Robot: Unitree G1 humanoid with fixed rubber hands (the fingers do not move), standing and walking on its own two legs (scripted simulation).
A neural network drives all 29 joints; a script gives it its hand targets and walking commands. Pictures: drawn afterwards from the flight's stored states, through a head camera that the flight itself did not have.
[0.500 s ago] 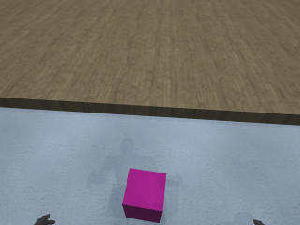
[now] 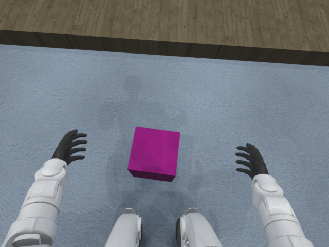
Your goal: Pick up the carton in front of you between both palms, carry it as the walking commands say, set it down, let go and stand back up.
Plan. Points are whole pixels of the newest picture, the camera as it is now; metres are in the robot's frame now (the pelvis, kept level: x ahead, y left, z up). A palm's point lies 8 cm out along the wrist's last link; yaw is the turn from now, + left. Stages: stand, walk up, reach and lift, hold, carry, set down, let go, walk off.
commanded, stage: reach and lift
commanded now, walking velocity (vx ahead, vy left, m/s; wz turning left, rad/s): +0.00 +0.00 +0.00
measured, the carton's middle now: (154, 156) +0.45 +0.02 -0.58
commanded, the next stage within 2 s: none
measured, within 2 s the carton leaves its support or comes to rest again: neither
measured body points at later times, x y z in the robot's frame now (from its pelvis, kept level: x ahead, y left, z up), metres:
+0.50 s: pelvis -0.06 +0.02 -0.07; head +0.25 +0.03 +0.26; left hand +0.50 +0.22 -0.16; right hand +0.45 -0.17 -0.16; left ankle +0.02 +0.12 -0.67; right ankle +0.02 -0.12 -0.67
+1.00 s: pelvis -0.08 +0.01 -0.24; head +0.28 +0.02 +0.03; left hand +0.48 +0.21 -0.41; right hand +0.43 -0.18 -0.40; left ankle +0.02 +0.12 -0.67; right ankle +0.02 -0.12 -0.67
